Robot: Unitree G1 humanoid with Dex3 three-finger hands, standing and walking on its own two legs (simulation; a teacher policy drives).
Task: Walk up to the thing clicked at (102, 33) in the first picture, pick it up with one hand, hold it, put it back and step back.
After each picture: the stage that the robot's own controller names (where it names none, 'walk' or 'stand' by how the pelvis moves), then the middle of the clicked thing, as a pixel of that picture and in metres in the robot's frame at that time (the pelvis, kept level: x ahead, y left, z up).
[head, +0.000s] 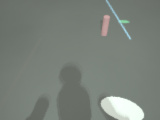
stand; (105, 26) +1.51 -0.30 -0.65
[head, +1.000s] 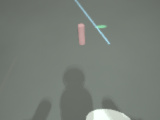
walk; (81, 34) +1.41 +0.07 -0.62
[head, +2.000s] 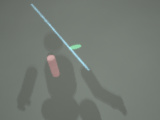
walk; (53, 66) +0.89 +0.30 -0.65
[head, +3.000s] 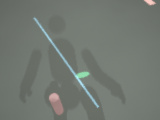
walk; (56, 104) +0.53 +0.24 -0.65
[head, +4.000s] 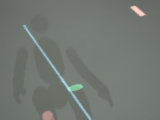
stand; out of the picture +0.43 +0.22 -0.65
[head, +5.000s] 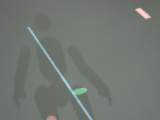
stand; out of the picture +0.40 +0.20 -0.66
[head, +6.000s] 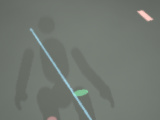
stand; out of the picture +0.40 +0.20 -0.66
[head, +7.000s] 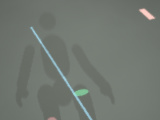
stand; out of the picture +0.39 +0.20 -0.66
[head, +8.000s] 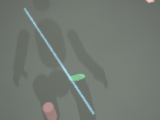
go down; (50, 112) +0.41 +0.20 -0.65
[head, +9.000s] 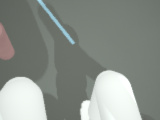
go down; (0, 43) +0.47 +0.27 -0.24
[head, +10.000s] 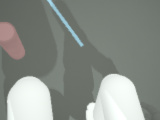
close in; (11, 44) +0.46 +0.26 -0.25
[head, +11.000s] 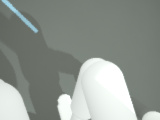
close in; out of the picture +0.44 +0.32 -0.16
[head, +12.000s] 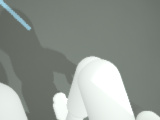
close; out of the picture +0.44 +0.32 -0.16
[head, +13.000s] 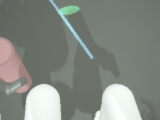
lift; (12, 71) +0.33 +0.23 -0.03
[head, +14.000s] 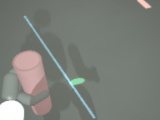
hold; (36, 87) +0.31 +0.16 +0.04
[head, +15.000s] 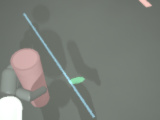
hold; (34, 82) +0.33 +0.16 +0.03
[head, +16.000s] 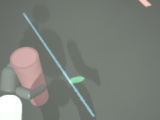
hold; (33, 81) +0.33 +0.17 +0.03
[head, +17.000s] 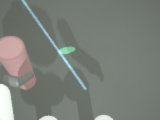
crouch; (19, 67) +0.38 +0.20 -0.03
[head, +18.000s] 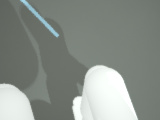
lower; out of the picture +0.50 +0.29 -0.08
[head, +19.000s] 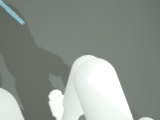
lower; out of the picture +0.45 +0.33 -0.16
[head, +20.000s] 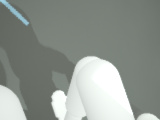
lower; out of the picture +0.43 +0.33 -0.16
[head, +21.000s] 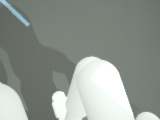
lower; out of the picture +0.43 +0.33 -0.16
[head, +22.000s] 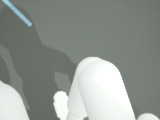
lower; out of the picture +0.42 +0.32 -0.16
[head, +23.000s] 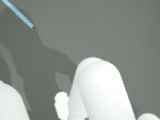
open; out of the picture +0.42 +0.32 -0.16
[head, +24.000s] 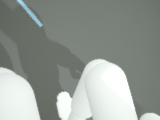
stand; out of the picture +0.41 +0.32 -0.17
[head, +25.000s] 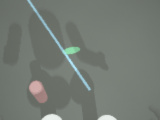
stand; (39, 93) +0.42 +0.23 -0.49
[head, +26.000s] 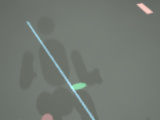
stand; out of the picture +0.40 +0.21 -0.60
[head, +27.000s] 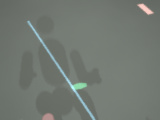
stand; out of the picture +0.40 +0.20 -0.60
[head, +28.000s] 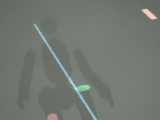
stand; out of the picture +0.41 +0.20 -0.64
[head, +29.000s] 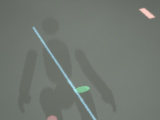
stand; out of the picture +0.41 +0.21 -0.66
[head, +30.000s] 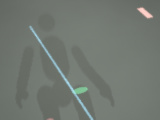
stand; out of the picture +0.38 +0.21 -0.66
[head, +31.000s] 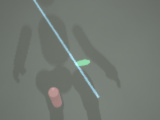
walk; (55, 98) +0.46 +0.18 -0.64
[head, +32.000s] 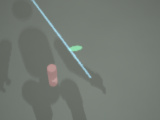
walk; (52, 76) +0.66 +0.17 -0.64
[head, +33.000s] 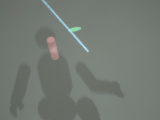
stand; (53, 48) +0.98 +0.28 -0.62
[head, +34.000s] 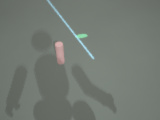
stand; (60, 53) +0.99 +0.19 -0.64
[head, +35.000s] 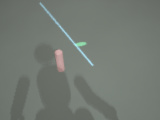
stand; (59, 61) +1.01 +0.20 -0.66
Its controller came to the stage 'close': yes
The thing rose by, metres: 0.68
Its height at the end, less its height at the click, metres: +0.00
